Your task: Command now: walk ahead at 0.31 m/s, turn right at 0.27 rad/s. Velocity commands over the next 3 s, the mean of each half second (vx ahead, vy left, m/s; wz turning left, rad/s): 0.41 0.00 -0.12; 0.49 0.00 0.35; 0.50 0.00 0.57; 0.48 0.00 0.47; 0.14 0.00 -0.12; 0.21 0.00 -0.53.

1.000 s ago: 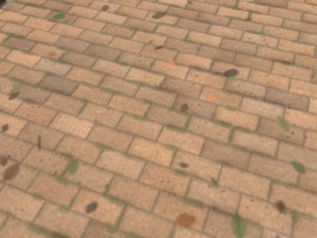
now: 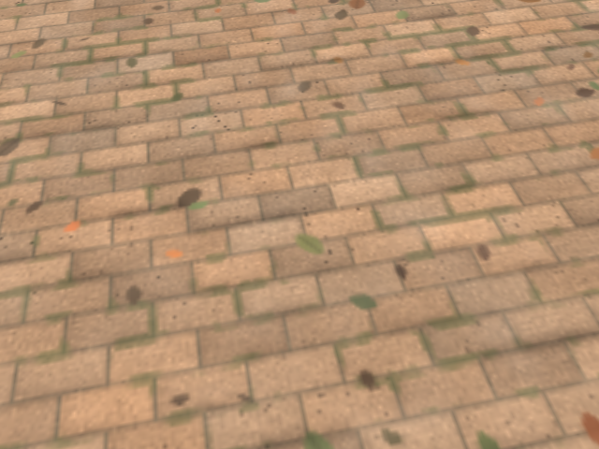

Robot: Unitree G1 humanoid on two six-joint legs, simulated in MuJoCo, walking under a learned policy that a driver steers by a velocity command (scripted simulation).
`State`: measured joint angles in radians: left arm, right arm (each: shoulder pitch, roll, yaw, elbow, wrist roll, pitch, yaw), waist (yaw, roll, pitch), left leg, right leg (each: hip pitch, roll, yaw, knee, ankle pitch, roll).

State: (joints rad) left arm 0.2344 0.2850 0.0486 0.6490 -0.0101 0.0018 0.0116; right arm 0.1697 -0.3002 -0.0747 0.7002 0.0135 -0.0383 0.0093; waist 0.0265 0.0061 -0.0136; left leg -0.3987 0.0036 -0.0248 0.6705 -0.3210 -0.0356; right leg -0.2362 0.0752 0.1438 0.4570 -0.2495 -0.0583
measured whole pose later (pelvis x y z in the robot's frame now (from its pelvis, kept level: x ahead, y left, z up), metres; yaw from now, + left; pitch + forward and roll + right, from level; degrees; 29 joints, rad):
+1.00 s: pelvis +0.47 -0.02 -0.01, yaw +12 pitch +1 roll -3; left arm 0.32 0.28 0.07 0.86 -0.01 -0.08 0.00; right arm 0.11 -0.27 -0.04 0.64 0.02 -0.03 0.05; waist 0.08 0.04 0.05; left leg -0.64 0.08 0.01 0.65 0.00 0.04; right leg 0.11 0.03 -0.24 0.23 -0.35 0.00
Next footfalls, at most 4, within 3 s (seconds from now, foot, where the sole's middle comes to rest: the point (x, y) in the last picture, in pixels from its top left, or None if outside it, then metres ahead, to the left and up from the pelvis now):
0.08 left None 0.07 0.13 -0.78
0.54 right None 0.38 -0.14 -0.78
1.08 left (275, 382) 0.67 0.13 -0.78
1.56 right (313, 270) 1.00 0.04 -0.78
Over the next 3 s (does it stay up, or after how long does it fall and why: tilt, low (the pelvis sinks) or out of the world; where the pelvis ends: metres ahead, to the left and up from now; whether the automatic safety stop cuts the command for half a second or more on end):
stays up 1.14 0.34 -0.01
